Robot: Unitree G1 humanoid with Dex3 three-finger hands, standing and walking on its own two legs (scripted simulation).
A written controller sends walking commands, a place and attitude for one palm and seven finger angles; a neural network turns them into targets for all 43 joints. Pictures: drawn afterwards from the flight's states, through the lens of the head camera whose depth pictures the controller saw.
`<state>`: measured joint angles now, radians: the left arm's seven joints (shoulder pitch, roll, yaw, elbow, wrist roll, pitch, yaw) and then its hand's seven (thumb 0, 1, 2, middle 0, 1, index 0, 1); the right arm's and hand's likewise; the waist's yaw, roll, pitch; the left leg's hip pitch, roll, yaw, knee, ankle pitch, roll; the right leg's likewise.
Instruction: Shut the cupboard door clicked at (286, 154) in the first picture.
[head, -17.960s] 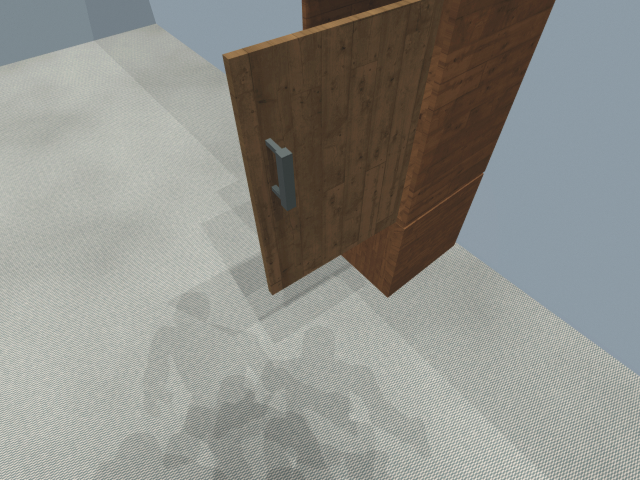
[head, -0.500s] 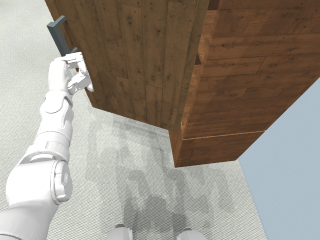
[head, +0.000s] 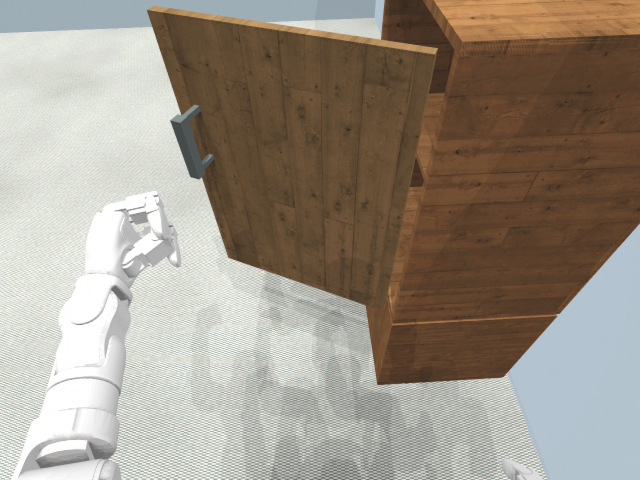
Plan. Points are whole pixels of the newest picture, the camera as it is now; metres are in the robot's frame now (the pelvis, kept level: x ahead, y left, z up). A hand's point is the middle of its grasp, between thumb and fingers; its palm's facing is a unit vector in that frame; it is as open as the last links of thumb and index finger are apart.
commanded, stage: draw the hand back to the body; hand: left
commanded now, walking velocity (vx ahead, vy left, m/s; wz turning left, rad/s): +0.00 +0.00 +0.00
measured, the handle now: (195, 142) +0.65 +0.24 +0.07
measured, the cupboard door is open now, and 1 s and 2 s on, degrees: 64 64 64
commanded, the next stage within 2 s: step back with the hand held close in 1.08 s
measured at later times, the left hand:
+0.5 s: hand (60, 303) +0.26 +0.25 +0.16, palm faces +0.40 -0.85 -0.33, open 4.6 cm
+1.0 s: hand (24, 340) +0.21 +0.25 +0.18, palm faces +0.48 -0.78 -0.41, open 7.4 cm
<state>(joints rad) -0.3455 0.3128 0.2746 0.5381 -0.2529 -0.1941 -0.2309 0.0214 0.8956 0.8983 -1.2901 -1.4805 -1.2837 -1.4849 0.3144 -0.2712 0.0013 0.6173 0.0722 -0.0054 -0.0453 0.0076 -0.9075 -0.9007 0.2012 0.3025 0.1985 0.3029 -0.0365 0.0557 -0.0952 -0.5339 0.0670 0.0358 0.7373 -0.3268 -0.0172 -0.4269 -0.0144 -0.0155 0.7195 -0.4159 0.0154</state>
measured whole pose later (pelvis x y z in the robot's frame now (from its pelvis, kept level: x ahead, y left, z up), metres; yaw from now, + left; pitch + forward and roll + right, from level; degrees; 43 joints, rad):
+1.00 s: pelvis +0.03 -0.02 +0.03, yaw +1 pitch -3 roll +1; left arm 0.45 0.32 0.34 -0.34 -0.07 -0.06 0.10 0.02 0.89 0.90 -0.23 -0.32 -0.22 -0.32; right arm 0.18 -0.24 0.01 0.63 0.01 -0.07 -0.09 0.01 -0.91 -0.90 0.20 0.30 0.20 0.30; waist 0.07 0.08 -0.01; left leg -0.13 0.05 0.04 0.40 -0.22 -0.04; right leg -0.03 -0.02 -0.03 0.40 -0.32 0.00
